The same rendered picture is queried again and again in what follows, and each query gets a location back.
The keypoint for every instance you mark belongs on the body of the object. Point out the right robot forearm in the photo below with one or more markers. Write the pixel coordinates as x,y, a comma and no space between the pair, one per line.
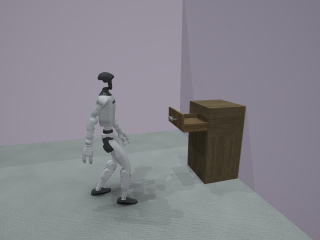
89,133

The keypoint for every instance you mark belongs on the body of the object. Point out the right robot upper arm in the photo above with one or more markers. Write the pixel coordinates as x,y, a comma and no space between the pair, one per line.
101,102

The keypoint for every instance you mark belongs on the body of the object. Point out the robot torso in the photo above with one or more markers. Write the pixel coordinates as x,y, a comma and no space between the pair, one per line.
107,118

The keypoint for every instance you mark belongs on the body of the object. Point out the humanoid robot head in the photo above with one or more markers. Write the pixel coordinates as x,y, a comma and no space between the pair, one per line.
106,77

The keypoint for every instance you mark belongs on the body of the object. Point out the robot left hand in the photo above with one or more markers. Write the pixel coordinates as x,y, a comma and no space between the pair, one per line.
121,136

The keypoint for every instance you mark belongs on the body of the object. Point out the cabinet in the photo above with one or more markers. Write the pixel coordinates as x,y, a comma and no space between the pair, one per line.
214,154

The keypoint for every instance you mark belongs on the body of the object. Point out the left robot forearm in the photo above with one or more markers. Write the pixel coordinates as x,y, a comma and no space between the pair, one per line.
116,126

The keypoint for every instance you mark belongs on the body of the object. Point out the handle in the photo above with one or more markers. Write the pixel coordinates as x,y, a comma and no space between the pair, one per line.
171,118

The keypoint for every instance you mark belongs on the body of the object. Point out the drawer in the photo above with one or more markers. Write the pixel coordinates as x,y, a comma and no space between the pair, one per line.
190,122

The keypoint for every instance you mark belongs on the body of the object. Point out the robot right hand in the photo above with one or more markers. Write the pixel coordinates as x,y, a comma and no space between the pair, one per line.
87,151

